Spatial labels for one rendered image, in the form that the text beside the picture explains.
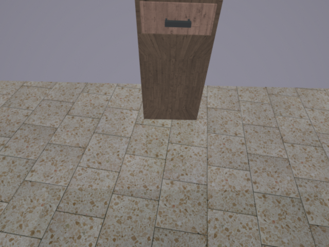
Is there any drawer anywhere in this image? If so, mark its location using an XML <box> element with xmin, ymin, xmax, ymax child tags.
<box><xmin>140</xmin><ymin>1</ymin><xmax>217</xmax><ymax>35</ymax></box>

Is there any handle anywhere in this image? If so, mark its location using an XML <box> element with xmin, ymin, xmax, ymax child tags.
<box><xmin>165</xmin><ymin>19</ymin><xmax>191</xmax><ymax>28</ymax></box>

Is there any cabinet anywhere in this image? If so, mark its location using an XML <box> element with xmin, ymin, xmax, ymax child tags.
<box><xmin>135</xmin><ymin>0</ymin><xmax>223</xmax><ymax>120</ymax></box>

